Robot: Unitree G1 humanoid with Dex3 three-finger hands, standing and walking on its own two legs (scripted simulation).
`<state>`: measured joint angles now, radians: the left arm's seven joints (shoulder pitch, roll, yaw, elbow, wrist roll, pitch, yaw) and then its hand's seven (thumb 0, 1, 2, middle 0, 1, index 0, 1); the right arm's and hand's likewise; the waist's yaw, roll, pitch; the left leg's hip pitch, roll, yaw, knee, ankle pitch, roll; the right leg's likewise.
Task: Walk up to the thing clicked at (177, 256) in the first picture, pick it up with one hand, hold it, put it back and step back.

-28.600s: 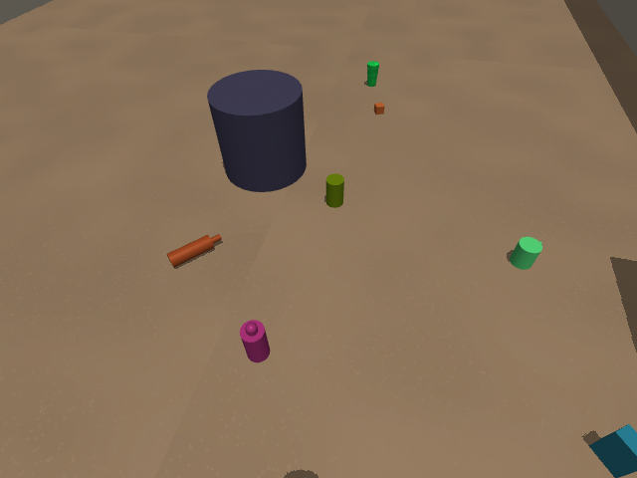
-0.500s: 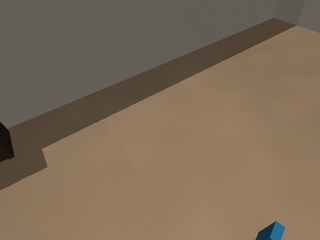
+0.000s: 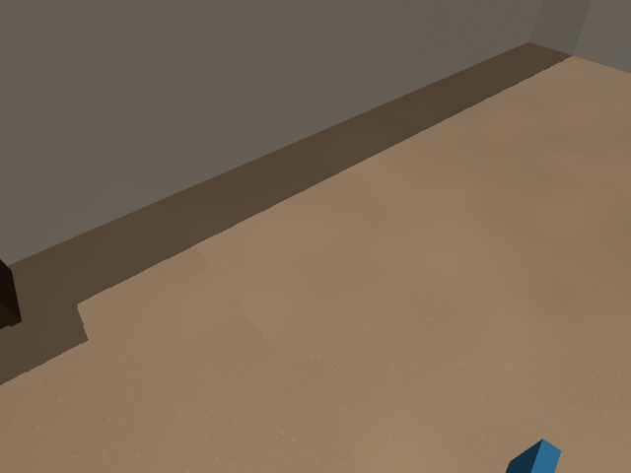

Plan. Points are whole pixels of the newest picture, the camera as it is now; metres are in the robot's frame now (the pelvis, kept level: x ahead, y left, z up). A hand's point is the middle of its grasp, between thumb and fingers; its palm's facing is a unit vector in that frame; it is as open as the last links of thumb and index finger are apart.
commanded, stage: walk up
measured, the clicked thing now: out of the picture -1.04 -1.51 -0.75
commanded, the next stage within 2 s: none
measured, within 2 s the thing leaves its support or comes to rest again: neither
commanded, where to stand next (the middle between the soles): +0.50 +0.01 m, yaw +1 degrees
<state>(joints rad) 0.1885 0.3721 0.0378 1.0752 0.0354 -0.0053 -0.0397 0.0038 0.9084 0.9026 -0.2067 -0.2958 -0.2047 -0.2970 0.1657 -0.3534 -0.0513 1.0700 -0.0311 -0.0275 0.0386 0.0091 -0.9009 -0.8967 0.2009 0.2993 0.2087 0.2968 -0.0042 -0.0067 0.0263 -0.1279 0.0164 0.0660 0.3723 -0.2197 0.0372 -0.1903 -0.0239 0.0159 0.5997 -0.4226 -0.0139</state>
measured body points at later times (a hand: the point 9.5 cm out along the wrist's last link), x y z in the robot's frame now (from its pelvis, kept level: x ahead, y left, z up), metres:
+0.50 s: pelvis +0.14 -0.04 -0.01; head +0.16 -0.04 +0.44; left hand +0.13 +0.29 -0.12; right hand +0.22 -0.36 -0.13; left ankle +0.24 +0.11 -0.72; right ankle +0.07 -0.16 -0.74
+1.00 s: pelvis +0.33 +0.00 -0.03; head +0.35 -0.02 +0.42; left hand +0.48 +0.31 -0.11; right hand +0.33 -0.33 -0.14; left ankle +0.27 +0.11 -0.74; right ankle +0.39 -0.12 -0.75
